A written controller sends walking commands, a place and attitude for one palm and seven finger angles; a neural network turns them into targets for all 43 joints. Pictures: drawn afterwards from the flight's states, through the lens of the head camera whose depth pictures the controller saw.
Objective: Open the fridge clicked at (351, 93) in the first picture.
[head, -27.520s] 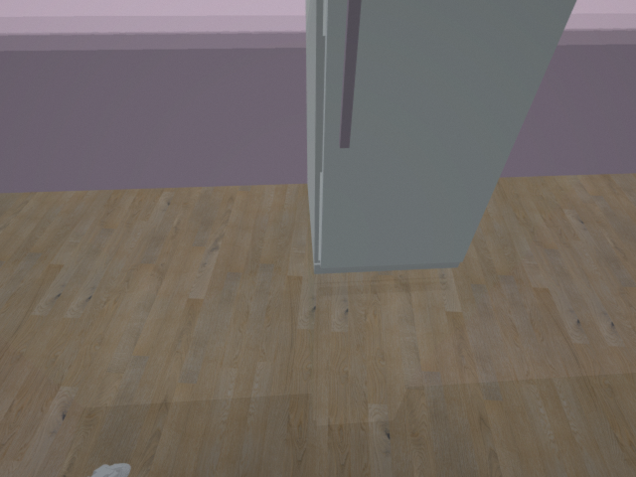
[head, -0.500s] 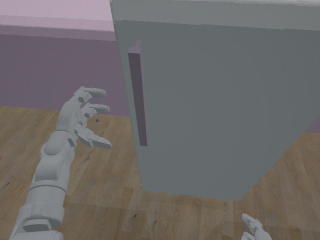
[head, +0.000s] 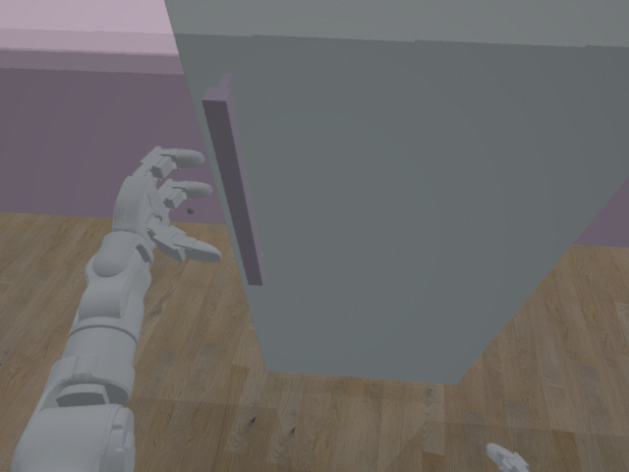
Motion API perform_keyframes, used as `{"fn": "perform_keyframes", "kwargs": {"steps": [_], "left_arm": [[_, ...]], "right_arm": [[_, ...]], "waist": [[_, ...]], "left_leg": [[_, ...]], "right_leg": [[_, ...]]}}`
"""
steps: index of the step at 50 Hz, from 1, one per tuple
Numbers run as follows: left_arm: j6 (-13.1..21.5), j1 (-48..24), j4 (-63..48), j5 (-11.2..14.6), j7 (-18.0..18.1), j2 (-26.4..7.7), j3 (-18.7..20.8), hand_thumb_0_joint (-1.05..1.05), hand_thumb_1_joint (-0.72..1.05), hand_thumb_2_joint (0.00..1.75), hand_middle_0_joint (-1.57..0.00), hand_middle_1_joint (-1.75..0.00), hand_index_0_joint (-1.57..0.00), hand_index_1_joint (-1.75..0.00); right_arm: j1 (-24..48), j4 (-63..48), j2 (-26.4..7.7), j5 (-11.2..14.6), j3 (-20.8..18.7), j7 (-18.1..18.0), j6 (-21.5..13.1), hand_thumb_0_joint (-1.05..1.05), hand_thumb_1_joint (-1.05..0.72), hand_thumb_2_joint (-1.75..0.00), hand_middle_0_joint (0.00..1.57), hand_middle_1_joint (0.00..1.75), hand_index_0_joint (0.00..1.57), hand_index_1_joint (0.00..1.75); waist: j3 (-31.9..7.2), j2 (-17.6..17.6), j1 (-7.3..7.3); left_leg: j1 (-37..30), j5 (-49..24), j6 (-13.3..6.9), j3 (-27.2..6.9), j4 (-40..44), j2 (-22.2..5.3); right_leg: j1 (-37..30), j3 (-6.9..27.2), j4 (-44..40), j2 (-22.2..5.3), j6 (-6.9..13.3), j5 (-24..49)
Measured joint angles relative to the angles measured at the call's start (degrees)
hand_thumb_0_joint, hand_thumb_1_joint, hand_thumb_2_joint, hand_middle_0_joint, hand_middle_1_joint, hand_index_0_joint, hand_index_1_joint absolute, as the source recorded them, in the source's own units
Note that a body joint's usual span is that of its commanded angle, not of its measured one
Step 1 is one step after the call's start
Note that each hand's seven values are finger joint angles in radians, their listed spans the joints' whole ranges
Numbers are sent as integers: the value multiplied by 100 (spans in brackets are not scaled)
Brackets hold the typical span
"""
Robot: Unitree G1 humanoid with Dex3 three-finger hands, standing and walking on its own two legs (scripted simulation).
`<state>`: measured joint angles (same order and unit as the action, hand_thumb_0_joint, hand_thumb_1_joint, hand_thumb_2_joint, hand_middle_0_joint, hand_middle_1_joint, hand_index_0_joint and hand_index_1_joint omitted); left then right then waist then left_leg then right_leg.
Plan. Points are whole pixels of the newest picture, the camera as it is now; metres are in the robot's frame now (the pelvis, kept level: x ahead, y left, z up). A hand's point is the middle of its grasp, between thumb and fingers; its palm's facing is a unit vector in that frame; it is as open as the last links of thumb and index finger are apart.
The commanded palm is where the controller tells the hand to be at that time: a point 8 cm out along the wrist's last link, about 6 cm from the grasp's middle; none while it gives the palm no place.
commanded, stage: move the hooked fingers beside the handle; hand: left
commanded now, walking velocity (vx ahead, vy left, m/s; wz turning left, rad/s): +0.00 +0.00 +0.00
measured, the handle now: (244, 199) +0.46 +0.11 +0.09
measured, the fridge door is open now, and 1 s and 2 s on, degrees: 0 0 0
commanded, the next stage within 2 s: none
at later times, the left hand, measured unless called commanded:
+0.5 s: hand (179, 213) +0.40 +0.18 +0.12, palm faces -0.05 -1.00 +0.00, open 14.0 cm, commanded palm +0.38 +0.24 +0.12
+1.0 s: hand (171, 212) +0.41 +0.19 +0.12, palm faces -0.08 -1.00 +0.01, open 14.0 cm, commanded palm +0.38 +0.24 +0.12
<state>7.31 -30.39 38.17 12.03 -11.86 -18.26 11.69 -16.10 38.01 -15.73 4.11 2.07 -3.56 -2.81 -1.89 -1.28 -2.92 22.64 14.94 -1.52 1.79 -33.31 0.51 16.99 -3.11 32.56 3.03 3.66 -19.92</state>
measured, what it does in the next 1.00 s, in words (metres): stands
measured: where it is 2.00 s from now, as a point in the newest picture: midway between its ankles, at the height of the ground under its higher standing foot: outside the picture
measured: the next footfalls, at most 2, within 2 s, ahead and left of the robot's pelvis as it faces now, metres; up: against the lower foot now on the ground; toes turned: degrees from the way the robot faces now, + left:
none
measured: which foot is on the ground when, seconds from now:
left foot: down 0.00-1.00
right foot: down 0.00-1.00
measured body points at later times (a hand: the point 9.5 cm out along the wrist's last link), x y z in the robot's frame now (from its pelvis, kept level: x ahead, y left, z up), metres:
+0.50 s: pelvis +0.00 +0.00 +0.00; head +0.02 +0.00 +0.45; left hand +0.40 +0.23 +0.12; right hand +0.12 -0.26 -0.10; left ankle +0.02 +0.11 -0.73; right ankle -0.04 -0.07 -0.73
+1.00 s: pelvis +0.00 +0.03 +0.00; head +0.03 +0.04 +0.45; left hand +0.41 +0.24 +0.12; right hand +0.11 -0.22 -0.11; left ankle +0.02 +0.11 -0.73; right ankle -0.04 -0.07 -0.73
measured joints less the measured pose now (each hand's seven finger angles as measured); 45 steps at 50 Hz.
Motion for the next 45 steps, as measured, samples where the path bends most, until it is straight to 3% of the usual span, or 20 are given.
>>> {"fn": "perform_keyframes", "kwargs": {"steps": [10, 18, 27, 35, 45], "left_arm": [[6, 460, 16, 89, -298, -266, 479, -1, -49, 30, -31, -120, -30, -120], [111, 477, -227, 200, -428, -154, 201, -1, -50, 30, -30, -120, -30, -120], [15, 54, 113, 92, -263, -113, 192, -1, -50, 30, -31, -120, -30, -120], [7, 234, 74, 104, -270, -183, 316, -1, -50, 30, -31, -120, -30, -120], [23, 205, -182, 98, -198, -14, -2, -1, -50, 30, -30, -120, -30, -120]], "right_arm": [[-215, -218, -46, 56, -35, 25, 183, 1, -90, -90, 20, 30, 20, 30], [-97, -121, -85, 95, -78, -52, 126, 1, -90, -90, 20, 30, 20, 30], [100, -202, 17, 58, 10, -19, 67, 1, -90, -90, 20, 30, 20, 30], [-108, -284, 60, 50, 43, 21, 111, 1, -90, -90, 20, 30, 20, 30], [-136, -111, 25, 27, -7, -8, 37, 1, -90, -90, 20, 30, 20, 30]], "waist": [[-179, 1, -36], [-66, -7, 99], [-108, 12, 3], [-164, 15, 11], [-47, 26, 47]], "left_leg": [[-61, 49, 53, 106, 55, -76], [15, 61, 29, -13, -63, -46], [97, 42, -39, 49, -73, -7], [94, 100, -110, 123, -106, 16], [178, 120, -206, 68, -206, 107]], "right_leg": [[6, 118, -1, 69, 43, -28], [-9, -4, 8, 48, 27, -30], [99, 52, 44, 1, -39, -5], [94, 126, 42, -29, -112, -19], [109, 60, 63, -116, -210, -27]]}}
